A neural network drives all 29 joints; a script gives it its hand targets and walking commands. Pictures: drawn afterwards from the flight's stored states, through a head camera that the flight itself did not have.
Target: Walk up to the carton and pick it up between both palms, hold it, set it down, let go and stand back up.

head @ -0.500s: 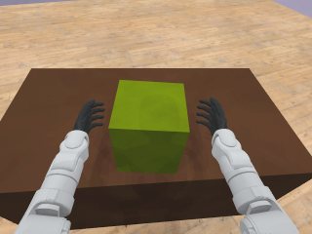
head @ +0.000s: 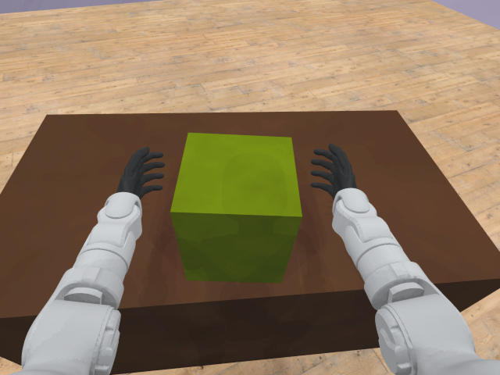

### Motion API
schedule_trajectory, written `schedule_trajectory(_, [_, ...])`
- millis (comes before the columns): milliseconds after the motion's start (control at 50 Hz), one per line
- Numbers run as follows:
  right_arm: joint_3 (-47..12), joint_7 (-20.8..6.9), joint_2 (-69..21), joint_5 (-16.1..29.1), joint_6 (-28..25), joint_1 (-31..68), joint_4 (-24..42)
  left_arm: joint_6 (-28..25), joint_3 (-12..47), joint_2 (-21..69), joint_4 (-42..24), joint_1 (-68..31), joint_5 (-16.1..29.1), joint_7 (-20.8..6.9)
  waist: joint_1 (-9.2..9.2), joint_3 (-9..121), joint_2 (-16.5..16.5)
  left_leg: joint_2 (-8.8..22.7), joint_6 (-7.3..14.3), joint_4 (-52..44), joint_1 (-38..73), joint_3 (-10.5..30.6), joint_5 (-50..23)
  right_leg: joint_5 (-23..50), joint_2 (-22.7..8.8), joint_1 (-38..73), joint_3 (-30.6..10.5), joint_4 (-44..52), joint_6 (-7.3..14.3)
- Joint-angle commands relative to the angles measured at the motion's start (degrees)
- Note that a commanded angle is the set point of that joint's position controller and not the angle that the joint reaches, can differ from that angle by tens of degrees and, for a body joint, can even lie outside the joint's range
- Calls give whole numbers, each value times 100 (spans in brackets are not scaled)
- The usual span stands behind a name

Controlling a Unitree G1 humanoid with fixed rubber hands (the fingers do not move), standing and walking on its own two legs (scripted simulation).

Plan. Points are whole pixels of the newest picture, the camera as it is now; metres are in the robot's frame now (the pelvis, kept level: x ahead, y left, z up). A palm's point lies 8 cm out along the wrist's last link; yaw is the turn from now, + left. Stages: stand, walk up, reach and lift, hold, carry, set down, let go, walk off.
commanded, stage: reach and lift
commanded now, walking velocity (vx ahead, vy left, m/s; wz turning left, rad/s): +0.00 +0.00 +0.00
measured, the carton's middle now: (237, 211) +0.45 +0.03 -0.04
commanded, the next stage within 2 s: none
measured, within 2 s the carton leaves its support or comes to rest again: neither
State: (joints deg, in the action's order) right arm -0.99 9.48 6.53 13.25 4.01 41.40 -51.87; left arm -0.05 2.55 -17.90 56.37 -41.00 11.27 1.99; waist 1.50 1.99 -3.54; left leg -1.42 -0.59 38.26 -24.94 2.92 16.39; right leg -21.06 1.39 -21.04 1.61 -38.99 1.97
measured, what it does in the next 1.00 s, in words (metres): stands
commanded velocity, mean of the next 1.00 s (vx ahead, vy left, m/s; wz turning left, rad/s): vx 0.00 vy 0.00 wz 0.00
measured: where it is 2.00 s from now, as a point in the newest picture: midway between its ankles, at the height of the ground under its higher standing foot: outside the picture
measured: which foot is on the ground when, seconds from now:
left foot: down 0.00-1.00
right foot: down 0.00-1.00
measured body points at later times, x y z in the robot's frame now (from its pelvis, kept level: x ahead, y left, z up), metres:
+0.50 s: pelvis +0.01 +0.01 -0.01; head +0.13 +0.03 +0.42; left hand +0.42 +0.22 -0.04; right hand +0.42 -0.16 -0.02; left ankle +0.04 +0.12 -0.72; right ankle -0.01 -0.10 -0.72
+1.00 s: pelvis +0.01 +0.00 -0.01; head +0.14 -0.02 +0.41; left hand +0.41 +0.18 -0.04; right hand +0.40 -0.13 -0.05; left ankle +0.04 +0.12 -0.72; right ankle -0.01 -0.10 -0.72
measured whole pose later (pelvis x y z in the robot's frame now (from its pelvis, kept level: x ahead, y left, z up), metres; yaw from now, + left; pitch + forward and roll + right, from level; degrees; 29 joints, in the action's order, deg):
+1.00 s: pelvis +0.01 +0.00 -0.01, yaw -1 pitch +28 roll -1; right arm 11.8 9.3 -1.4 -9.9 -35.9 34.3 -63.6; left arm -32.3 -14.2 -5.5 73.6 -40.6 3.4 0.4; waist -1.8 11.7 3.1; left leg -0.5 -0.9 38.4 -52.9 2.9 13.1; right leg -17.5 2.2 -49.1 1.6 -39.0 1.9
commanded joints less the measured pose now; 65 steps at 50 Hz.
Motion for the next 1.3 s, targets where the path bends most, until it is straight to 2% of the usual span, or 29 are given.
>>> schedule_trajectory(0, [541,-61,771,-9,-949,2710,-35,-1030,-282,-862,402,-3136,565,-177,-46,3219,885,257,-231,-104,1053,-121,-2401,2467,-151,-469,3,803,-271])
schedule_trajectory(40, [378,-177,768,113,-1312,2938,169,-1442,-93,-713,389,-3302,754,-159,-139,3791,878,243,-265,111,981,-91,-2586,2395,-141,-754,38,584,-254])
schedule_trajectory(120, [255,-309,846,183,-1778,3102,-74,-2024,133,-689,839,-3644,896,-125,-90,4401,1065,258,-334,452,916,-96,-2629,2004,-177,-1417,144,461,-187])
schedule_trajectory(140, [126,-338,848,274,-1885,2918,-92,-2130,139,-625,954,-3444,889,-124,-157,4456,988,263,-344,490,972,-67,-2749,2004,-160,-1495,148,416,-202])
schedule_trajectory(180, [130,-339,943,196,-2122,3005,3,-2327,160,-613,1103,-3513,963,-136,-78,4797,855,267,-354,613,915,-84,-2803,2094,-135,-1553,222,348,-210])
schedule_trajectory(240, [168,-374,902,118,-2308,3083,-447,-2548,230,-536,1514,-3690,970,-170,-33,4821,880,238,-320,711,491,-99,-2245,1528,-184,-2034,230,290,-171])
schedule_trajectory(260, [180,-410,927,141,-2400,3036,-477,-2640,293,-413,1380,-3608,956,-132,-77,5016,1070,254,-366,694,594,-57,-2270,1409,-169,-2195,252,252,-140])
schedule_trajectory(300, [291,-456,945,32,-2540,2883,-757,-2760,234,-300,1528,-3491,857,-90,-101,5033,1065,280,-403,768,536,-98,-2402,1355,-130,-2406,315,174,-103])
schedule_trajectory(380, [246,-457,870,59,-2993,2397,-464,-3074,-46,-226,783,-3035,630,-69,-199,5951,1355,251,-558,1024,1086,-118,-3621,1958,-50,-2402,290,159,-141])
schedule_trajectory(480, [251,-384,780,-87,-3378,1878,-341,-3177,-481,-211,308,-2499,197,-134,-167,6529,1385,223,-610,1186,1354,-166,-4870,2964,28,-2139,257,82,-202])
schedule_trajectory(520, [187,-369,715,-99,-3543,1734,-108,-3230,-620,-115,-104,-2190,78,-134,-314,6686,1441,240,-665,1227,1520,-184,-5456,3402,57,-1946,251,73,-225])
schedule_trajectory(560, [194,-324,542,-249,-3629,1638,-31,-3228,-757,-21,-250,-2085,-35,-176,-283,6729,1286,235,-640,1239,1403,-207,-5571,3853,45,-1740,184,67,-276])
schedule_trajectory(640, [25,-300,-208,-674,-3841,1587,35,-3299,-972,489,-362,-1925,-521,-353,-238,6468,1113,195,-525,1131,962,-221,-5414,4750,-20,-1150,60,-53,-405])
schedule_trajectory(680, [-67,-404,-829,-932,-4008,1543,101,-3348,-1103,967,-391,-1824,-880,-491,-347,6355,1102,199,-490,1066,798,-212,-5249,5190,-93,-916,-17,-125,-439])
schedule_trajectory(760, [-4,-608,-2481,-1959,-4300,1731,-198,-3497,-1248,2347,96,-2014,-1749,-760,-312,5801,786,223,-389,786,523,-250,-4842,5146,-115,-591,45,-17,-527])
schedule_trajectory(840, [620,-454,-2530,-2745,-4569,1730,-591,-3640,-1481,2544,511,-2003,-2314,-544,-249,5859,593,286,-355,599,442,-334,-4361,5241,-53,-472,42,-7,-600])
schedule_trajectory(860, [713,-482,-2816,-2968,-4570,1944,-661,-3625,-1316,2810,681,-2262,-2386,-609,-200,5828,525,286,-351,649,425,-329,-4197,5049,-48,-583,62,19,-570])
schedule_trajectory(880, [607,-640,-3247,-3079,-4596,2113,-578,-3664,-1158,3284,656,-2286,-2445,-652,-319,5947,586,334,-376,655,603,-321,-4257,4959,-16,-605,92,34,-522])
schedule_trajectory(920, [152,-851,-4240,-3234,-4542,2210,-673,-3721,-776,4097,1146,-2364,-2356,-869,-388,5723,295,306,-330,621,432,-370,-3948,5170,-63,-287,6,14,-531])
schedule_trajectory(940, [64,-882,-4618,-3312,-4551,2184,-801,-3779,-464,4398,1299,-2545,-2240,-933,-242,5851,238,294,-332,621,432,-359,-3840,5105,-56,-227,9,15,-526])
schedule_trajectory(980, [14,-869,-4709,-3397,-4494,2119,-998,-3884,-320,4344,1507,-2682,-2147,-942,-168,5761,27,261,-230,476,-13,-406,-3239,5168,-119,128,-99,-34,-567])
schedule_trajectory(1040, [54,-928,-4718,-3483,-4463,2457,-992,-3967,-248,4401,1510,-2917,-2105,-908,-276,5787,75,269,-192,404,-188,-420,-2644,4397,-139,136,-87,-76,-554])
schedule_trajectory(1080, [299,-988,-4588,-3553,-4442,2605,-925,-4068,-147,4410,1279,-3161,-2025,-810,-208,5817,215,328,-207,367,-101,-352,-2440,3745,-70,-206,31,-13,-455])
schedule_trajectory(1100, [332,-988,-4599,-3615,-4397,2601,-996,-4081,-200,4353,1526,-3109,-2020,-801,-276,5642,157,310,-174,386,-226,-408,-2247,3336,-73,-369,5,62,-410])
schedule_trajectory(1120, [386,-1094,-4462,-3551,-4423,2766,-842,-4131,-199,4410,1141,-3246,-2008,-716,-361,5778,241,364,-185,357,20,-368,-2283,3095,-13,-499,87,54,-369])
schedule_trajectory(1180, [570,-1116,-4482,-3688,-4261,2780,-1029,-4094,-198,4278,1341,-3485,-2048,-650,-290,5451,321,342,-178,362,46,-398,-1831,2269,-6,-788,77,167,-290])
schedule_trajectory(1220, [726,-1214,-4344,-3615,-4219,2967,-832,-4123,-97,4381,1060,-3675,-1934,-534,-316,5585,418,404,-221,344,214,-377,-1798,1719,111,-1026,235,209,-186])
schedule_trajectory(1240, [893,-1235,-4274,-3676,-4185,2918,-855,-4092,-27,4459,1162,-3648,-1974,-495,-204,5608,522,415,-269,315,341,-354,-1777,1656,154,-1175,318,244,-155])
schedule_trajectory(1280, [834,-1227,-4403,-3730,-4119,2990,-812,-4062,-12,4444,1242,-3716,-1957,-477,-231,5632,568,384,-248,374,216,-352,-1616,1582,124,-1122,257,244,-120])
